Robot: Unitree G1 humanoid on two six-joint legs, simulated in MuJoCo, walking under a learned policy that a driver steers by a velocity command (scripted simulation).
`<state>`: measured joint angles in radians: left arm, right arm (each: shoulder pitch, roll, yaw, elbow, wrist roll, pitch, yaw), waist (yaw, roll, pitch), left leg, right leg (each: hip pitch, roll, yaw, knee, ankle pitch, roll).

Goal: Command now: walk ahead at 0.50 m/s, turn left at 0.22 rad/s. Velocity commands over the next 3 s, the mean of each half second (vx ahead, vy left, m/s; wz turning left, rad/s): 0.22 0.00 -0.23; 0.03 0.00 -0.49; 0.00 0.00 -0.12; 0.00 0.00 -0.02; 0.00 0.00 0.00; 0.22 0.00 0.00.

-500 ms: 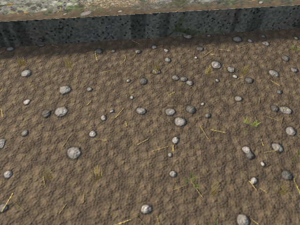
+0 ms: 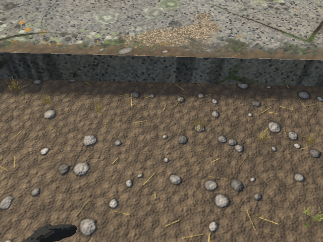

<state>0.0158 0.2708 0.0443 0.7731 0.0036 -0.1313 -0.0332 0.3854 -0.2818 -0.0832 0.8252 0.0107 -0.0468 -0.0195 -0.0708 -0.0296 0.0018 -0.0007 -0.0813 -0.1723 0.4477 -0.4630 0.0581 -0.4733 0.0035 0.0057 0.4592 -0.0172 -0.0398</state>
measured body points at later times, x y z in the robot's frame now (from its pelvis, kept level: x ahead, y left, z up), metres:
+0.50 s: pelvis +0.19 +0.00 +0.01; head +0.22 +0.00 +0.46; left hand +0.31 +0.28 -0.11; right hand +0.35 -0.29 -0.07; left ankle +0.28 +0.10 -0.73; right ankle +0.13 -0.11 -0.71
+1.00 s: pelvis +0.19 -0.05 +0.02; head +0.21 -0.09 +0.46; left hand +0.45 +0.14 -0.07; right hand +0.18 -0.37 -0.11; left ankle +0.25 +0.09 -0.65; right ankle +0.16 -0.13 -0.72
